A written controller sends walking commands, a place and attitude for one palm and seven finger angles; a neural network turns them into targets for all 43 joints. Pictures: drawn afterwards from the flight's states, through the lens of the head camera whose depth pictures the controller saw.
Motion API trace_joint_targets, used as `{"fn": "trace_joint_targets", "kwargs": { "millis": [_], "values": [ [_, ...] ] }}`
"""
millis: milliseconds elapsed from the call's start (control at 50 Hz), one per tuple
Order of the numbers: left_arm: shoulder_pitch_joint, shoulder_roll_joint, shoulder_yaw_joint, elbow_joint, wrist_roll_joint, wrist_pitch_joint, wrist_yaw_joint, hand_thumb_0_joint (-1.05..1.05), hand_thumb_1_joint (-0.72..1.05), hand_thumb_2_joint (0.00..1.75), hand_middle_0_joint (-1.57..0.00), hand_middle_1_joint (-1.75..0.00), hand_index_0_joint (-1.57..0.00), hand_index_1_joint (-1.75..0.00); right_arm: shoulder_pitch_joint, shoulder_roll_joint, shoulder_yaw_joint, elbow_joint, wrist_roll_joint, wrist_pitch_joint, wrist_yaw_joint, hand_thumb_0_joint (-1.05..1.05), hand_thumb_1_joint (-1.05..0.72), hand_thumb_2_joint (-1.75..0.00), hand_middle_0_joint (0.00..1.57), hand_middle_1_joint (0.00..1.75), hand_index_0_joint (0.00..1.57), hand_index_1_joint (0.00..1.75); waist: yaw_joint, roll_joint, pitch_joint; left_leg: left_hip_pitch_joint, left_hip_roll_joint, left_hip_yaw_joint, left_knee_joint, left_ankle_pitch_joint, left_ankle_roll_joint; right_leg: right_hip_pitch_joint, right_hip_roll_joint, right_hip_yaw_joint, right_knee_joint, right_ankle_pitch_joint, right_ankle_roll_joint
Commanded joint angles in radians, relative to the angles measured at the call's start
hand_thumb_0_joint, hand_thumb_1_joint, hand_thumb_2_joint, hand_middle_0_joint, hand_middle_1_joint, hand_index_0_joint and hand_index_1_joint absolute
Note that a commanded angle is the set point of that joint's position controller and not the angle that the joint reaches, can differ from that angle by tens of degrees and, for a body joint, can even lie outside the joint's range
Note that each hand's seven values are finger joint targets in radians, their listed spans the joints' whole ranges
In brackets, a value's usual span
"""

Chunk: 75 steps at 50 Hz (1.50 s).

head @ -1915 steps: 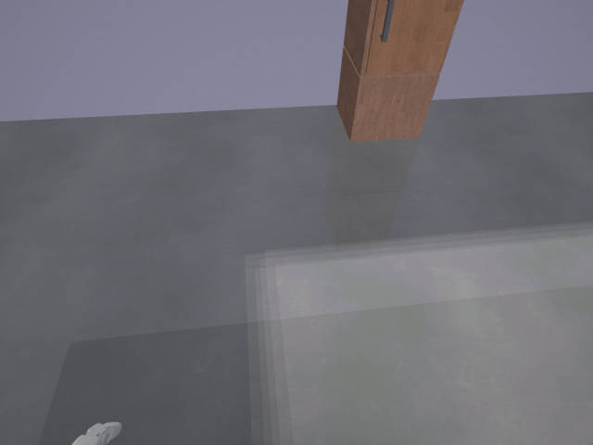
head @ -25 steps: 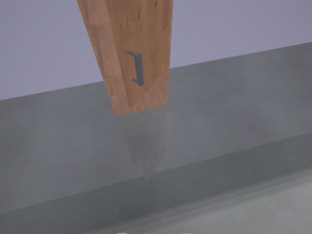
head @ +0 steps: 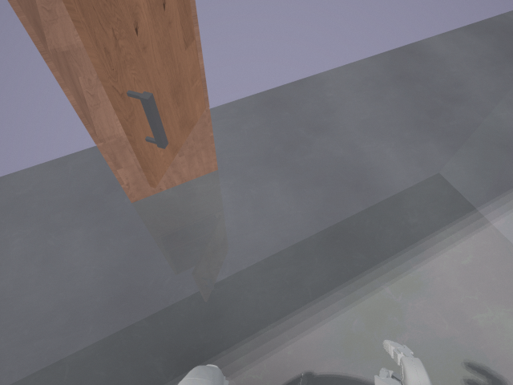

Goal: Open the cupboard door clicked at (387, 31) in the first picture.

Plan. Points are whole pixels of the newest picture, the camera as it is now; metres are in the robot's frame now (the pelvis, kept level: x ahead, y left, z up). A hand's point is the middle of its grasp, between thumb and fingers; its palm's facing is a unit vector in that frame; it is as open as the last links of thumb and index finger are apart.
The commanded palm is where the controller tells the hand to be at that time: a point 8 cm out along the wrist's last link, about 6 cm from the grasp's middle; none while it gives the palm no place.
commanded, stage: walk to a spot facing it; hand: left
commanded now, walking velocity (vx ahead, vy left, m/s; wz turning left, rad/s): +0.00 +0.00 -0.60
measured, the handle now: (148, 120) +0.66 +0.34 -0.09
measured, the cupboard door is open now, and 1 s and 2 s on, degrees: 44 44 44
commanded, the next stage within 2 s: none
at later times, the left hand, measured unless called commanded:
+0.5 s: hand (181, 342) +0.18 +0.16 -0.16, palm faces -0.30 -0.90 -0.30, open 7.3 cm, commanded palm none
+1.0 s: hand (268, 243) +0.39 +0.02 -0.16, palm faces -0.59 -0.78 -0.20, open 7.4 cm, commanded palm none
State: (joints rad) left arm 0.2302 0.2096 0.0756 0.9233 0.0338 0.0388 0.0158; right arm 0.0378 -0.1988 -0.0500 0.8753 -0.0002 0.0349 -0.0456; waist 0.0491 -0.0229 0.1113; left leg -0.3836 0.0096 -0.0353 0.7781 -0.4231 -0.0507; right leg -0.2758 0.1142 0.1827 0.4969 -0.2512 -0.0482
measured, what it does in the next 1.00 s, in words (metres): walks ahead, turning right: left foot, then right foot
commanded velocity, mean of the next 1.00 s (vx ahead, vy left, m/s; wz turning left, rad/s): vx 0.24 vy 0.00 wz -0.53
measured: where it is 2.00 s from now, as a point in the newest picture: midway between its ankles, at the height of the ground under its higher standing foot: (382, 281)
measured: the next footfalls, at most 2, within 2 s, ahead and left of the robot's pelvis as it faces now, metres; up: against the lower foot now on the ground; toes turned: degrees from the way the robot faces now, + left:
left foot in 0.06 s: +0.04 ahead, +0.14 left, +0.00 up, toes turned -4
right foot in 0.40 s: +0.02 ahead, -0.13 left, +0.00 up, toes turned -19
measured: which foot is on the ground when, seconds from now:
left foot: up 0.00-0.04, down 0.06-0.40, up 0.42-0.74, down 0.76-1.00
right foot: down 0.00-0.04, up 0.06-0.38, down 0.40-0.76, up 0.78-1.00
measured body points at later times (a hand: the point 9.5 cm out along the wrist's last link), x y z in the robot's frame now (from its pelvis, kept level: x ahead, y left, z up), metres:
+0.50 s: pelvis +0.02 -0.02 -0.01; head +0.07 -0.06 +0.43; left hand +0.20 +0.20 -0.13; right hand -0.04 -0.30 -0.17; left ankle +0.01 +0.13 -0.68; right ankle -0.02 -0.12 -0.74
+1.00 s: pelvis +0.19 -0.09 +0.00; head +0.24 -0.12 +0.45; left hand +0.42 +0.06 -0.14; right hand +0.03 -0.27 -0.14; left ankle +0.19 +0.07 -0.74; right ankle +0.15 -0.22 -0.68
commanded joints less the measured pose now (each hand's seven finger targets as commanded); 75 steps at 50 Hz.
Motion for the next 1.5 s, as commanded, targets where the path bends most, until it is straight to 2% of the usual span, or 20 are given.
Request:
{"fn": "trace_joint_targets", "kwargs": {
  "millis": [0,40,160,340,360,380,400,480,640,700,740,760,900,1000,1060,1080,1100,1120,1260,1480],
  "values": [
    [-0.045,0.176,0.047,-0.090,-0.016,-0.009,0.008,0.00,0.90,0.90,-0.20,-0.30,-0.20,-0.30,0.193,-0.145,-0.034,-0.033,0.003,-0.034,-0.010,0.00,-0.90,-0.90,0.20,0.30,0.20,0.30,-0.102,0.015,-0.210,0.347,0.081,-0.064,-0.401,0.219,0.029,-0.095,-0.159,0.189,0.074,0.382,-0.029],
    [-0.061,0.136,0.034,-0.124,-0.017,-0.011,-0.015,0.00,0.90,0.90,-0.20,-0.30,-0.20,-0.30,0.232,-0.281,-0.054,-0.042,-0.020,-0.035,-0.020,0.00,-0.90,-0.90,0.20,0.30,0.20,0.30,-0.102,0.331,-0.169,0.382,0.497,-0.407,-0.494,0.517,0.215,-0.333,-0.035,-0.091,0.490,-0.374,0.090],
    [-0.054,0.117,0.033,-0.116,-0.009,0.003,-0.053,0.00,0.90,0.90,-0.20,-0.30,-0.20,-0.30,0.151,-0.199,-0.027,-0.074,-0.036,-0.041,-0.017,0.00,-0.90,-0.90,0.20,0.30,0.20,0.30,-0.042,0.246,-0.139,0.317,0.283,-0.015,-0.366,0.790,0.173,-0.307,-0.119,-0.179,0.598,-0.226,0.118],
    [-0.039,0.129,0.027,-0.096,-0.009,-0.008,-0.071,0.00,0.90,0.90,-0.20,-0.30,-0.20,-0.30,0.207,-0.254,-0.048,-0.047,-0.034,-0.032,0.009,0.00,-0.90,-0.90,0.20,0.30,0.20,0.30,-0.023,0.186,-0.187,0.141,0.281,0.106,-0.198,0.372,0.095,0.149,-0.079,-0.309,0.017,-0.068,0.045],
    [0.073,0.208,0.045,-0.062,-0.002,-0.017,-0.063,0.00,0.90,0.90,-0.20,-0.30,-0.20,-0.30,0.187,-0.215,-0.039,-0.061,-0.021,-0.035,0.018,0.00,-0.90,-0.90,0.20,0.30,0.20,0.30,0.041,0.000,-0.221,-0.053,0.213,0.184,-0.010,0.153,0.044,0.379,-0.193,-0.152,-0.112,-0.078,-0.005],
    [0.158,0.345,0.073,-0.040,0.004,-0.027,-0.044,0.00,0.90,0.90,-0.20,-0.30,-0.20,-0.30,0.114,-0.118,-0.012,-0.126,-0.013,-0.036,0.028,0.00,-0.90,-0.90,0.20,0.30,0.20,0.30,0.096,-0.384,-0.211,-0.346,0.050,0.230,0.307,-0.303,-0.014,0.472,-0.487,0.335,-0.224,-0.040,-0.135],
    [0.182,0.347,0.071,-0.039,-0.013,-0.025,-0.023,0.00,0.90,0.90,-0.20,-0.30,-0.20,-0.30,0.053,-0.176,-0.014,-0.141,-0.021,-0.028,0.024,0.00,-0.90,-0.90,0.20,0.30,0.20,0.30,0.113,-0.280,-0.170,-0.403,0.087,0.045,0.411,-0.261,0.002,0.397,-0.514,0.376,-0.244,-0.087,-0.194],
    [-0.036,0.228,0.040,-0.090,-0.006,-0.041,-0.010,0.00,0.90,0.90,-0.20,-0.30,-0.20,-0.30,0.105,-0.175,-0.032,-0.086,-0.028,-0.025,0.051,0.00,-0.90,-0.90,0.20,0.30,0.20,0.30,-0.023,-0.183,-0.074,-0.239,0.128,0.040,0.345,0.013,-0.010,0.102,-0.356,0.153,-0.268,-0.235,-0.147],
    [-0.001,0.237,0.044,-0.056,-0.005,-0.068,-0.032,0.00,0.90,0.90,-0.20,-0.30,-0.20,-0.30,0.135,-0.112,-0.024,-0.086,-0.018,-0.061,0.062,0.00,-0.90,-0.90,0.20,0.30,0.20,0.30,-0.039,-0.126,-0.058,-0.012,0.036,0.107,-0.069,0.071,-0.009,0.038,-0.291,0.138,-0.238,-0.154,-0.150],
    [-0.064,0.181,0.037,-0.067,-0.012,-0.067,-0.035,0.00,0.90,0.90,-0.20,-0.30,-0.20,-0.30,0.325,-0.151,-0.033,-0.021,-0.018,-0.086,0.040,0.00,-0.90,-0.90,0.20,0.30,0.20,0.30,-0.137,-0.022,-0.112,0.349,0.041,0.108,-0.314,0.136,0.002,-0.147,-0.196,0.062,-0.057,-0.143,-0.081],
    [-0.088,0.071,0.009,-0.116,-0.022,-0.073,-0.051,0.00,0.90,0.90,-0.20,-0.30,-0.20,-0.30,0.568,-0.319,-0.066,0.034,-0.046,-0.102,0.017,0.00,-0.90,-0.90,0.20,0.30,0.20,0.30,-0.222,0.401,-0.198,0.598,0.499,-0.503,-0.564,-0.153,0.164,-0.495,-0.024,-0.173,0.552,-0.359,0.027],
    [-0.135,0.102,0.019,-0.131,-0.014,-0.078,-0.056,0.00,0.90,0.90,-0.20,-0.30,-0.20,-0.30,0.531,-0.302,-0.057,0.025,-0.042,-0.094,0.010,0.00,-0.90,-0.90,0.20,0.30,0.20,0.30,-0.200,0.235,-0.129,0.506,0.549,-0.528,-0.596,-0.150,0.227,-0.528,-0.124,-0.099,0.670,-0.299,0.021],
    [-0.145,0.023,-0.004,-0.088,-0.003,-0.057,-0.085,0.00,0.90,0.90,-0.20,-0.30,-0.20,-0.30,0.403,-0.157,-0.013,0.046,-0.040,-0.119,0.011,0.00,-0.90,-0.90,0.20,0.30,0.20,0.30,-0.090,0.171,-0.082,0.393,0.307,0.094,-0.504,0.561,0.126,-0.414,-0.199,-0.230,0.515,-0.044,0.046],
    [-0.219,0.016,-0.017,-0.092,-0.004,-0.054,-0.083,0.00,0.90,0.90,-0.20,-0.30,-0.20,-0.30,0.445,-0.157,-0.013,0.094,-0.041,-0.107,0.022,0.00,-0.90,-0.90,0.20,0.30,0.20,0.30,-0.109,0.200,-0.067,0.357,0.291,0.209,-0.473,0.673,0.117,-0.223,-0.134,-0.342,0.211,0.023,0.017],
    [-0.064,0.061,-0.001,-0.040,-0.004,-0.060,-0.072,0.00,0.90,0.90,-0.20,-0.30,-0.20,-0.30,0.413,-0.183,-0.012,0.105,-0.031,-0.096,0.021,0.00,-0.90,-0.90,0.20,0.30,0.20,0.30,-0.012,0.153,-0.126,0.302,0.287,0.245,-0.258,0.884,0.094,0.069,-0.083,-0.370,0.102,0.055,-0.025],
    [0.107,0.120,0.018,0.010,0.001,-0.071,-0.062,0.00,0.90,0.90,-0.20,-0.30,-0.20,-0.30,0.371,-0.174,-0.010,0.095,-0.020,-0.098,0.028,0.00,-0.90,-0.90,0.20,0.30,0.20,0.30,0.074,0.079,-0.205,0.150,0.252,0.271,-0.051,0.823,0.061,0.349,-0.103,-0.311,0.058,0.081,-0.059],
    [0.267,0.249,0.057,0.051,0.007,-0.079,-0.043,0.00,0.90,0.90,-0.20,-0.30,-0.20,-0.30,0.367,-0.107,0.002,0.068,-0.002,-0.101,0.033,0.00,-0.90,-0.90,0.20,0.30,0.20,0.30,0.142,-0.179,-0.341,-0.136,0.122,0.297,0.301,0.250,0.015,0.630,-0.385,0.065,-0.014,0.042,-0.152],
    [0.285,0.301,0.062,0.064,-0.018,-0.077,-0.033,0.00,0.90,0.90,-0.20,-0.30,-0.20,-0.30,0.341,-0.094,0.003,0.035,0.006,-0.101,0.027,0.00,-0.90,-0.90,0.20,0.30,0.20,0.30,0.121,-0.291,-0.381,-0.285,0.044,0.171,0.562,-0.202,0.009,0.654,-0.557,0.359,-0.151,0.154,-0.219],
    [-0.018,0.116,0.003,0.014,-0.015,-0.104,-0.013,0.00,0.90,0.90,-0.20,-0.30,-0.20,-0.30,0.352,-0.032,-0.004,0.118,-0.026,-0.045,0.043,0.00,-0.90,-0.90,0.20,0.30,0.20,0.30,-0.095,-0.064,-0.087,-0.100,0.158,0.085,0.291,0.102,-0.002,0.055,-0.353,-0.088,-0.266,0.256,-0.139],
    [0.181,0.101,-0.008,0.137,-0.012,-0.136,-0.003,0.00,0.90,0.90,-0.20,-0.30,-0.20,-0.30,0.026,-0.028,-0.007,0.017,-0.018,-0.074,0.076,0.00,-0.90,-0.90,0.20,0.30,0.20,0.30,-0.021,-0.054,-0.015,-0.234,0.092,0.125,-0.048,0.199,0.035,0.337,-0.359,-0.086,-0.242,0.554,-0.131]
  ]
}}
